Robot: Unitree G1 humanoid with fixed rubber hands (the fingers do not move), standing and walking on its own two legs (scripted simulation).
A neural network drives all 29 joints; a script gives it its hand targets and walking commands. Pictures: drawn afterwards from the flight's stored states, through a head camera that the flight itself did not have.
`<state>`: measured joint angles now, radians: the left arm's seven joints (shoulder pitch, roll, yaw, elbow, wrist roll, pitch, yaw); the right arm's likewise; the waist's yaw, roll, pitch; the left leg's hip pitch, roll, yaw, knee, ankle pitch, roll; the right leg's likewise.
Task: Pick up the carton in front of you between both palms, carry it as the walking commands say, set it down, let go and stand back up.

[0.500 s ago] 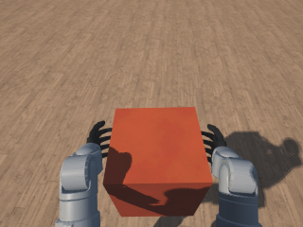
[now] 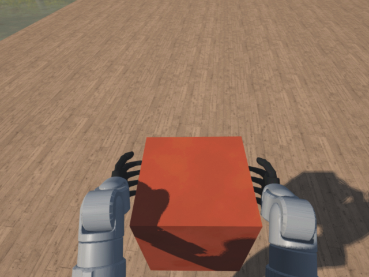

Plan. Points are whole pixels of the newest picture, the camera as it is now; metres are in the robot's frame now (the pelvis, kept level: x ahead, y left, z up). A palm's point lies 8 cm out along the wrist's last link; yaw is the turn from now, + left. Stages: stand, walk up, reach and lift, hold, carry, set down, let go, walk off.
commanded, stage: carry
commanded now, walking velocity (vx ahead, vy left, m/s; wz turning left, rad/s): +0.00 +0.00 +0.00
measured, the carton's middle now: (194, 206) +0.28 -0.01 +0.01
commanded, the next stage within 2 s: hold in 1.82 s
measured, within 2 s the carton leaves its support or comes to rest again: neither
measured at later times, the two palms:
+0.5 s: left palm (119, 198) +0.26 +0.15 +0.06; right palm (261, 200) +0.27 -0.15 +0.06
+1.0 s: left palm (117, 205) +0.26 +0.16 +0.05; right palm (257, 208) +0.26 -0.14 +0.04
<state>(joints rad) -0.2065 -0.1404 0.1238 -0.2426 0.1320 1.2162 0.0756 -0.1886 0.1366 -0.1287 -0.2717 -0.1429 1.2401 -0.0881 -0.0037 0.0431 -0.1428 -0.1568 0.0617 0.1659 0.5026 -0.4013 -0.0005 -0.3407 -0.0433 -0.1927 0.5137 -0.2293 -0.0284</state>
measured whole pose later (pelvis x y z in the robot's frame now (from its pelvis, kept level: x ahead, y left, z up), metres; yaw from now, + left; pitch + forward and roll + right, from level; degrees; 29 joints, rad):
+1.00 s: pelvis -0.04 +0.01 +0.00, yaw +1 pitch +2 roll +0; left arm -0.27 -0.15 0.21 0.22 0.26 0.70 0.02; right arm -0.26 0.15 -0.20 0.21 -0.26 0.71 -0.03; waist 0.00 0.01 -0.09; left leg -0.21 0.04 0.18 0.54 -0.36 0.02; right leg -0.38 -0.08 -0.17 0.52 -0.17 -0.02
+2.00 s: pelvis -0.06 +0.02 +0.01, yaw +7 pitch -5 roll +0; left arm -0.26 -0.15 0.19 0.25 0.26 0.68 0.01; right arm -0.21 0.14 -0.18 0.17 -0.26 0.73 -0.03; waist 0.00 0.02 0.04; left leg -0.06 -0.03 0.03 0.43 -0.28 0.05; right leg -0.17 -0.02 0.05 0.38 -0.12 0.02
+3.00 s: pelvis -0.10 -0.03 -0.16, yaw +14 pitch +40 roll +1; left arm -0.78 -0.12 0.47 0.64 0.24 0.24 0.04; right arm -0.73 0.08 -0.45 0.59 -0.27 0.27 -0.04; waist -0.03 0.05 -0.21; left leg -1.56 -0.11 -0.08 1.37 -0.51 -0.03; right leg -1.64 0.06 0.09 1.31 -0.37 0.03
